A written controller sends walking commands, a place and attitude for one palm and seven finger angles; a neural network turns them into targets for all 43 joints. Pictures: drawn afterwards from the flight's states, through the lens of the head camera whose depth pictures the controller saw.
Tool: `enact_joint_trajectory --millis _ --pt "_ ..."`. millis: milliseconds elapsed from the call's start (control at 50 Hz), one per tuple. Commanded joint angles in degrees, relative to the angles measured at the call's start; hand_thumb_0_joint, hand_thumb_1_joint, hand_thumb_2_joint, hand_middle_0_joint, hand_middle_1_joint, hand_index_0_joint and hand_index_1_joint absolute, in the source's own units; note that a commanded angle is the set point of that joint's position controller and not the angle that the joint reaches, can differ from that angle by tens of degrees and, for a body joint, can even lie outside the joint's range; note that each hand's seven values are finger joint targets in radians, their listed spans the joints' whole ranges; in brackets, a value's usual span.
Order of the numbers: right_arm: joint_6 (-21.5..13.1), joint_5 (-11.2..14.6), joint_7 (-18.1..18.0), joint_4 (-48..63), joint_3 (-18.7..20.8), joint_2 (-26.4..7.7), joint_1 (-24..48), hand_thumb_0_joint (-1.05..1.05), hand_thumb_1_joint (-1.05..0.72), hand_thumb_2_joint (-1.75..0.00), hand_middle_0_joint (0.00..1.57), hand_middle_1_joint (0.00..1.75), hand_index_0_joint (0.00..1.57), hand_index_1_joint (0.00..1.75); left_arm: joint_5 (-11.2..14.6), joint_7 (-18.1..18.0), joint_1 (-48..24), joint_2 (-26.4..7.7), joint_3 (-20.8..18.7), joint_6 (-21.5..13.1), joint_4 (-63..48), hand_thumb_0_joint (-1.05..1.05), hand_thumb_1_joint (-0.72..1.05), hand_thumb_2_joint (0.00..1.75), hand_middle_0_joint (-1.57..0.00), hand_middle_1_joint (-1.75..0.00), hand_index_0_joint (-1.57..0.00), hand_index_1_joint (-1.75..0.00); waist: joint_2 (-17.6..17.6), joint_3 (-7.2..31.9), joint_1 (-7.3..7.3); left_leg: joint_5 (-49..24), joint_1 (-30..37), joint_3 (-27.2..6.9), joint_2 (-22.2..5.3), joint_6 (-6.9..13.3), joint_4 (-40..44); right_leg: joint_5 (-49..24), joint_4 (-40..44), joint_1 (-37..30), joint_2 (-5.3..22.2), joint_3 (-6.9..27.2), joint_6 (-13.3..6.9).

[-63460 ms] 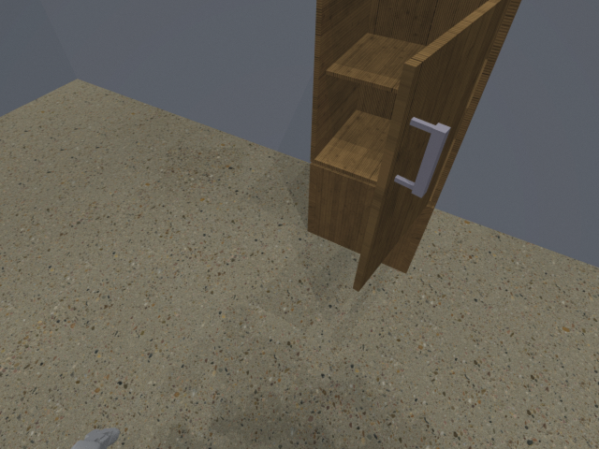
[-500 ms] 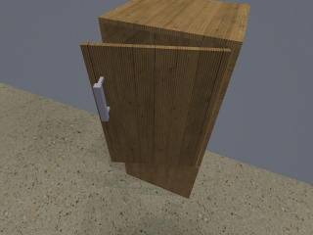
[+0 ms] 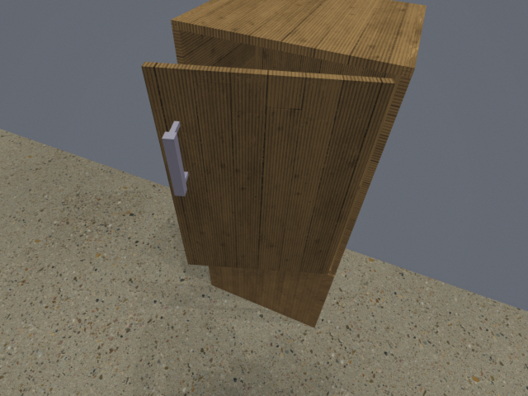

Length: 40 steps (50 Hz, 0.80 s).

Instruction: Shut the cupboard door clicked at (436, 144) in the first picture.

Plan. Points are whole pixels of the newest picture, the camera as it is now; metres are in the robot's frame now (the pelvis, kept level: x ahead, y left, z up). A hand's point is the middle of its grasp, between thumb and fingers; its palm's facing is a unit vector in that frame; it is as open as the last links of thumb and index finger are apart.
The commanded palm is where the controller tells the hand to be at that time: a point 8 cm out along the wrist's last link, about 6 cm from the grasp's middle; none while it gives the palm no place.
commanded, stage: shuffle to correct the standing spot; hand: left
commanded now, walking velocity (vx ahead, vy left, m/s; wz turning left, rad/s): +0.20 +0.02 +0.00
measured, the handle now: (178, 159) +0.51 +0.21 +0.08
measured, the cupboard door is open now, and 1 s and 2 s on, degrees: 19 19 19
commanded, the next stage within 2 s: come to a stop and stand still in 0.10 s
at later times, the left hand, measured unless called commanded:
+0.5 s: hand out of the picture +0.04 +0.16 -0.18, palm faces +0.04 -0.98 -0.18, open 7.3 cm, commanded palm none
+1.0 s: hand out of the picture +0.02 +0.18 -0.16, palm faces +0.00 -0.96 -0.26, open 7.4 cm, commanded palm none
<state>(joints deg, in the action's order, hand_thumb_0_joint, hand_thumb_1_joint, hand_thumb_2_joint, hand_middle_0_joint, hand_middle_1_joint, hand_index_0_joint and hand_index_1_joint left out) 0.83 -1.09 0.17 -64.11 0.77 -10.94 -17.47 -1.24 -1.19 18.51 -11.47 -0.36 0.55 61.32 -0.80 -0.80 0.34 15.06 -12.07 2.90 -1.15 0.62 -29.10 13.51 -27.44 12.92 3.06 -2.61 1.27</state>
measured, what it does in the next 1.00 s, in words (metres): stands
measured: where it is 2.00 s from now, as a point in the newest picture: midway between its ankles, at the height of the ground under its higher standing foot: outside the picture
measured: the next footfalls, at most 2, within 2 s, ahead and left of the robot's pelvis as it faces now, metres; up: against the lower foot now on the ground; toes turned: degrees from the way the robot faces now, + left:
none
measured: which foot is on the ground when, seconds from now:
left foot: down 0.00-1.00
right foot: down 0.00-1.00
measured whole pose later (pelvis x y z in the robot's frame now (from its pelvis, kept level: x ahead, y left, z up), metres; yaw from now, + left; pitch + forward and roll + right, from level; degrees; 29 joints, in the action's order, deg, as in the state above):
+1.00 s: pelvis +0.00 -0.02 +0.00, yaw -1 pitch -1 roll +1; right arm 0.0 -1.2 -0.1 -56.8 0.3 -11.4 -16.0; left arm -1.1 -1.1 16.6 -10.9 0.4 0.3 58.9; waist 1.8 -0.8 0.3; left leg 13.5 -12.9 3.8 -1.1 -0.5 -27.8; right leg 13.3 -30.9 16.5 2.8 -1.2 0.3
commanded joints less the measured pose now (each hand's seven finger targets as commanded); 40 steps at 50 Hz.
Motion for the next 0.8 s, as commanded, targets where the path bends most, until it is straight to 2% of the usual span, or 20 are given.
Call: enact_joint_trajectory --millis 0,60,100,120,160,200,240,280,340,420,540,560,580,600,620,640,660,700,720,780 --pt "-1.22 0.09 -0.46 2.14 1.04 -4.67 -2.95 0.0 -0.9 -0.9 0.2 0.3 0.2 0.3 -0.03 -0.26 2.88 -6.06 -1.93 -1.01 -2.49 0.0 0.9 0.9 -0.2 -0.3 -0.2 -0.3 0.19 -6.94 -0.33 14.94 -6.11 -3.95 -2.12 1.02 7.28 19.89 7.68 4.26 4.15 6.51 -3.63" --pt "-1.64 0.22 -0.81 1.76 1.5 -5.11 -4.86 0.0 -0.9 -0.9 0.2 0.3 0.2 0.3 -0.25 -0.13 3.63 -3.34 -1.94 -1.09 -2.51 0.0 0.9 0.9 -0.2 -0.3 -0.2 -0.3 5.14 -8.97 -0.68 19.08 -6.44 -8.0 -4.9 2.54 11.81 15.51 2.13 5.45 1.35 2.73 -3.3" --pt "-2.13 0.36 -1.13 1.33 1.94 -5.58 -6.1 0.0 -0.9 -0.9 0.2 0.3 0.2 0.3 -0.33 0.11 4.65 -0.81 -1.65 -1.52 -2.14 0.0 0.9 0.9 -0.2 -0.3 -0.2 -0.3 7.96 -7.88 -0.49 19.8 -4.89 -11.9 -8.33 4.4 15.4 8.34 -3.47 4.74 -0.6 -1.16 -2.86" --pt "-2.48 0.47 -1.27 1.12 2.11 -5.56 -6.86 0.0 -0.9 -0.9 0.2 0.3 0.2 0.3 -0.43 0.18 4.61 -0.27 -1.52 -1.79 -2.3 0.0 0.9 0.9 -0.2 -0.3 -0.2 -0.3 7.21 -7.23 -0.42 17.03 -3.53 -13.42 -9.68 5.43 15.57 5.84 -5.01 4.72 -1.0 -2.01 -2.88" --pt "-2.94 0.49 -1.55 0.86 2.07 -4.8 -6.85 0.0 -0.9 -0.9 0.2 0.3 0.2 0.3 -0.35 0.14 5.58 1.2 -1.3 -2.2 -1.78 0.0 0.9 0.9 -0.2 -0.3 -0.2 -0.3 7.23 -6.98 -0.01 10.59 -2.11 -12.52 -10.16 5.98 14.04 4.12 -4.93 4.35 -0.67 -2.34 -3.0" --pt "-3.07 0.61 -1.71 1.02 1.88 -3.43 -6.12 0.0 -0.9 -0.9 0.2 0.3 0.2 0.3 -0.17 -0.1 7.81 1.58 -1.37 -2.42 -0.76 0.0 0.9 0.9 -0.2 -0.3 -0.2 -0.3 4.59 -7.51 0.85 6.18 -4.69 -9.37 -8.25 4.92 11.23 1.91 -2.43 0.53 0.23 -0.86 -3.4" --pt "-3.26 0.8 -2.09 0.9 1.37 -1.44 -5.59 0.0 -0.9 -0.9 0.2 0.3 0.2 0.3 0.04 -0.75 9.27 1.5 -1.38 -2.4 0.37 0.0 0.9 0.9 -0.2 -0.3 -0.2 -0.3 1.15 -7.4 0.93 -6.92 -4.29 -5.26 -5.73 3.01 7.19 -7.74 -0.98 -1.79 2.06 1.73 -3.49" --pt "-3.23 0.93 -2.57 0.06 1.17 -0.37 -6.46 0.0 -0.9 -0.9 0.2 0.3 0.2 0.3 0.26 -1.46 9.56 0.93 -1.31 -2.31 1.38 0.0 0.9 0.9 -0.2 -0.3 -0.2 -0.3 -0.52 -4.27 0.08 -19.2 -0.43 -2.21 -4.43 1.51 3.17 -19.56 -1.23 -3.54 3.36 2.48 -2.95" --pt "-2.87 1.2 -3.26 -0.74 1.4 -0.13 -6.36 0.0 -0.9 -0.9 0.2 0.3 0.2 0.3 0.62 -2.1 8.0 0.74 -1.23 -1.84 1.01 0.0 0.9 0.9 -0.2 -0.3 -0.2 -0.3 1.49 -2.41 -0.48 -33.52 3.36 -1.96 -5.1 0.57 2.87 -28.7 -0.89 -4.64 3.54 1.92 -1.32" --pt "-2.02 1.26 -3.46 0.5 2.48 -0.41 -4.6 0.0 -0.9 -0.9 0.2 0.3 0.2 0.3 0.42 -2.46 6.07 -0.52 -2.05 -1.18 -0.86 0.0 0.9 0.9 -0.2 -0.3 -0.2 -0.3 1.32 -0.08 -0.49 -34.91 4.97 -1.83 -5.33 0.64 1.75 -31.26 -2.2 -4.5 3.95 2.62 -1.58" --pt "-1.09 0.91 -2.54 1.87 2.52 -0.64 -1.35 0.0 -0.9 -0.9 0.2 0.3 0.2 0.3 0.22 -2.23 2.54 -1.15 -2.11 -0.7 -2.5 0.0 0.9 0.9 -0.2 -0.3 -0.2 -0.3 0.7 0.28 -0.41 -17.17 2.15 -2.11 -4.53 0.33 3.4 -20.8 0.37 -3.57 4.44 4.77 -2.4" --pt "-2.13 1.42 -2.18 6.48 2.34 -4.66 2.59 0.0 -0.9 -0.9 0.2 0.3 0.2 0.3 -0.16 -3.91 4.58 -5.25 -2.3 -1.54 -0.72 0.0 0.9 0.9 -0.2 -0.3 -0.2 -0.3 -4.56 2.27 0.34 -25.66 1.5 -1.73 -6.36 -1.03 -5.87 -38.13 -1.03 -3.06 6.22 5.41 -1.9" --pt "-2.19 0.85 -1.58 8.04 2.18 -2.92 -1.52 0.0 -0.9 -0.9 0.2 0.3 0.2 0.3 0.1 -3.47 2.48 -5.55 -2.37 -2.12 -3.9 0.0 0.9 0.9 -0.2 -0.3 -0.2 -0.3 -0.57 7.17 -1.41 -9.01 -0.21 -2.51 -3.99 -0.56 -1.19 -25.0 -3.43 -6.39 7.31 5.77 -3.75" --pt "-2.29 0.69 -1.38 8.19 1.54 -2.5 -0.28 0.0 -0.9 -0.9 0.2 0.3 0.2 0.3 0.23 -2.92 0.7 -4.43 -1.62 -1.79 -4.37 0.0 0.9 0.9 -0.2 -0.3 -0.2 -0.3 3.49 5.59 -0.85 -8.31 0.21 -3.45 -4.71 0.1 1.76 -13.11 -3.77 -2.69 5.34 5.1 -3.93" --pt "-2.59 0.15 -1.28 8.64 1.09 -2.4 0.15 0.0 -0.9 -0.9 0.2 0.3 0.2 0.3 0.28 -2.37 -0.54 -3.7 -1.15 -1.63 -4.76 0.0 0.9 0.9 -0.2 -0.3 -0.2 -0.3 9.64 2.31 -0.4 -11.06 -1.75 -4.66 -5.58 1.03 3.49 -6.4 -3.39 -0.87 3.12 3.69 -3.6" --pt "-2.54 0.11 -1.34 9.37 0.94 -3.18 0.93 0.0 -0.9 -0.9 0.2 0.3 0.2 0.3 0.24 -1.96 -0.37 -3.87 -1.02 -1.38 -4.8 0.0 0.9 0.9 -0.2 -0.3 -0.2 -0.3 11.65 0.04 -0.04 -11.66 -3.09 -5.88 -6.14 1.64 5.05 -1.64 -2.98 0.02 1.71 2.65 -3.22" --pt "-2.27 0.22 -1.41 10.13 0.88 -3.76 1.73 0.0 -0.9 -0.9 0.2 0.3 0.2 0.3 0.22 -1.65 -0.36 -3.93 -0.71 -1.08 -4.62 0.0 0.9 0.9 -0.2 -0.3 -0.2 -0.3 10.06 -2.27 0.25 -7.24 -4.58 -6.36 -6.15 2.05 6.36 1.85 -1.6 0.74 1.02 2.53 -3.0" --pt "-1.69 0.36 -1.15 11.27 0.84 -4.51 2.03 0.0 -0.9 -0.9 0.2 0.3 0.2 0.3 0.12 -1.12 -1.04 -4.14 -0.23 -0.85 -4.68 0.0 0.9 0.9 -0.2 -0.3 -0.2 -0.3 2.75 -6.06 -0.08 5.13 -6.99 -6.34 -4.92 1.82 8.48 6.56 1.85 3.0 1.39 4.05 -3.04" --pt "-1.7 0.16 -1.04 11.29 0.82 -4.51 1.59 0.0 -0.9 -0.9 0.2 0.3 0.2 0.3 0.03 -0.86 -1.69 -4.54 -0.14 -1.02 -4.83 0.0 0.9 0.9 -0.2 -0.3 -0.2 -0.3 1.05 -6.37 -0.37 5.66 -6.57 -6.12 -4.44 1.82 8.84 6.75 2.62 3.55 1.6 4.49 -3.09" --pt "-1.27 -0.07 -0.64 10.97 0.81 -5.65 0.78 0.0 -0.9 -0.9 0.2 0.3 0.2 0.3 0.08 -0.53 -2.08 -5.78 -0.16 -0.87 -5.29 0.0 0.9 0.9 -0.2 -0.3 -0.2 -0.3 0.32 -7.33 -0.81 11.1 -6.0 -5.08 -3.23 1.29 9.69 14.35 5.3 6.91 2.0 6.1 -3.01"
